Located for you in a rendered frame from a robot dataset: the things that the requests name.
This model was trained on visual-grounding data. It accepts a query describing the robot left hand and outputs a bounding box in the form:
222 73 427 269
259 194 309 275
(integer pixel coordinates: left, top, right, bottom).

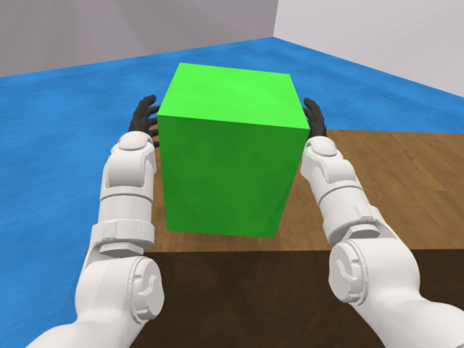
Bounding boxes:
128 94 161 148

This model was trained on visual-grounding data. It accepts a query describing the carton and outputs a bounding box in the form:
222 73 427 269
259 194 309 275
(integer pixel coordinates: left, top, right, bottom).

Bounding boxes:
157 63 310 238

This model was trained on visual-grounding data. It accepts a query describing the robot left forearm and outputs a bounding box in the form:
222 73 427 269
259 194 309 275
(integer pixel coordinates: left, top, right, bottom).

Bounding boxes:
75 131 157 315

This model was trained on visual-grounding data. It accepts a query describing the robot right hand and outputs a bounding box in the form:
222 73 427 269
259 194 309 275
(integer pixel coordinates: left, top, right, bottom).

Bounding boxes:
302 98 328 142

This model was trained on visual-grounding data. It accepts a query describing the robot right forearm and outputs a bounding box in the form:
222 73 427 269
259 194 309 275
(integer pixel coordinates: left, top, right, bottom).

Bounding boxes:
300 136 421 288

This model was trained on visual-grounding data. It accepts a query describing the left robot upper arm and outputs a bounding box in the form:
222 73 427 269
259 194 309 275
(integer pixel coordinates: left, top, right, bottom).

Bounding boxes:
26 256 165 348

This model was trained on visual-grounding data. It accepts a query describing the right robot upper arm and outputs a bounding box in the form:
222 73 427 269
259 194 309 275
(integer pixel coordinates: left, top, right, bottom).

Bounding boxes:
328 238 464 348

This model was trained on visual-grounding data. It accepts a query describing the pedestal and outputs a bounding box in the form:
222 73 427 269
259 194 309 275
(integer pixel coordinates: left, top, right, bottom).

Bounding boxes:
86 124 464 348

